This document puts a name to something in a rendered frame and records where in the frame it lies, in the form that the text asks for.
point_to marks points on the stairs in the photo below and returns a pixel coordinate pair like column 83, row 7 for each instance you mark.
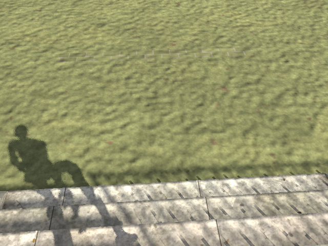
column 283, row 210

